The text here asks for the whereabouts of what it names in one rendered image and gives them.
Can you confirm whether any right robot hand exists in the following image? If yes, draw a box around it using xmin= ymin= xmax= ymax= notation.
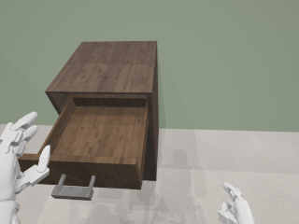
xmin=218 ymin=182 xmax=255 ymax=224

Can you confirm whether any left robot hand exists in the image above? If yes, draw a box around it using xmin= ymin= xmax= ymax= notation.
xmin=0 ymin=111 xmax=50 ymax=202

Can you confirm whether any drawer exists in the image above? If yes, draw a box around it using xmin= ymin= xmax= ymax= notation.
xmin=18 ymin=96 xmax=149 ymax=190

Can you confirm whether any cabinet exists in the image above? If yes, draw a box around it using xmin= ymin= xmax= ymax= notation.
xmin=45 ymin=40 xmax=159 ymax=181

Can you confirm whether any left robot forearm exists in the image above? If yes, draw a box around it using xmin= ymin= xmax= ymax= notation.
xmin=0 ymin=200 xmax=21 ymax=224

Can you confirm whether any handle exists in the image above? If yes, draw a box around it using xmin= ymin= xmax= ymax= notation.
xmin=51 ymin=174 xmax=96 ymax=201

